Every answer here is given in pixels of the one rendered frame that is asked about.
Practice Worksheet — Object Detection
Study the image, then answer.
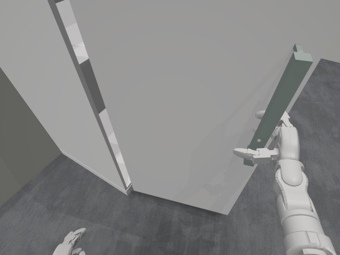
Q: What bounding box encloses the handle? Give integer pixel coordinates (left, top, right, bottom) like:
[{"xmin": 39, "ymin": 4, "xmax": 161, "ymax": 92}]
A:
[{"xmin": 243, "ymin": 44, "xmax": 313, "ymax": 167}]

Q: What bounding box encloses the right robot hand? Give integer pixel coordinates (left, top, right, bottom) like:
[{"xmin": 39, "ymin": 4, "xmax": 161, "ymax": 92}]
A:
[{"xmin": 233, "ymin": 110, "xmax": 300, "ymax": 164}]

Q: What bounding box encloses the fridge door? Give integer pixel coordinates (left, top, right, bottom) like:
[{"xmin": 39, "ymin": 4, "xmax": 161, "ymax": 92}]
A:
[{"xmin": 69, "ymin": 0, "xmax": 340, "ymax": 215}]

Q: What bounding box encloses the right robot forearm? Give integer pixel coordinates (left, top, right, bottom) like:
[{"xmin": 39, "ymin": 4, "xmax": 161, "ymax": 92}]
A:
[{"xmin": 273, "ymin": 159, "xmax": 337, "ymax": 255}]

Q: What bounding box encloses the left robot hand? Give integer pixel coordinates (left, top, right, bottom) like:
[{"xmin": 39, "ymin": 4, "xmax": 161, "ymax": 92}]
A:
[{"xmin": 53, "ymin": 228, "xmax": 86, "ymax": 255}]

